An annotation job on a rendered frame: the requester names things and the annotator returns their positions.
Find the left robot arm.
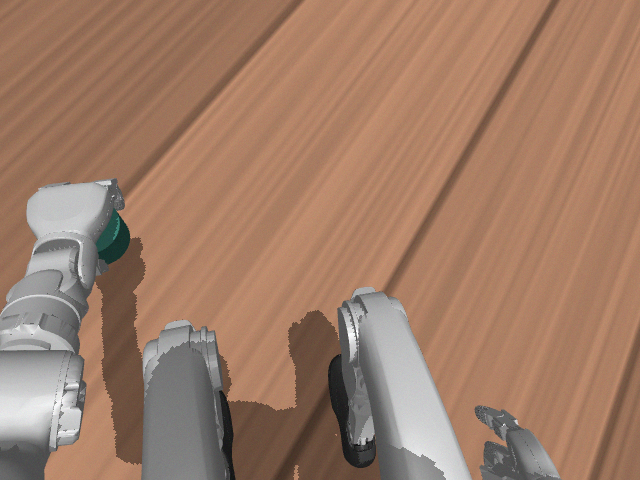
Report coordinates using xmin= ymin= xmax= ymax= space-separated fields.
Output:
xmin=0 ymin=232 xmax=98 ymax=480

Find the tin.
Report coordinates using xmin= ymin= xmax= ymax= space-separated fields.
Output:
xmin=95 ymin=209 xmax=130 ymax=265

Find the left robot hand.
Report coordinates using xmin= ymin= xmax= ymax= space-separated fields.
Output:
xmin=26 ymin=178 xmax=125 ymax=276

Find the right robot hand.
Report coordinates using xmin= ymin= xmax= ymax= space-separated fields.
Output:
xmin=475 ymin=406 xmax=561 ymax=480

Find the left robot foot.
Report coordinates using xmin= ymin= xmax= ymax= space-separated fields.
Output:
xmin=219 ymin=390 xmax=236 ymax=480

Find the right robot foot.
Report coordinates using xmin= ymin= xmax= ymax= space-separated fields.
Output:
xmin=328 ymin=354 xmax=376 ymax=468

